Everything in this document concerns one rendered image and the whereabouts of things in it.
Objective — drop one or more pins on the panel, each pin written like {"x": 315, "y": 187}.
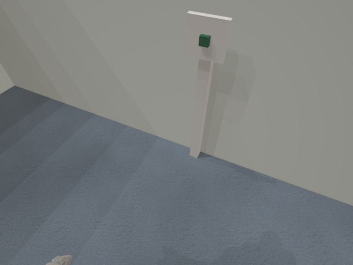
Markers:
{"x": 218, "y": 27}

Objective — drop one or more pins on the button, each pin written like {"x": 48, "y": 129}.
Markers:
{"x": 204, "y": 40}

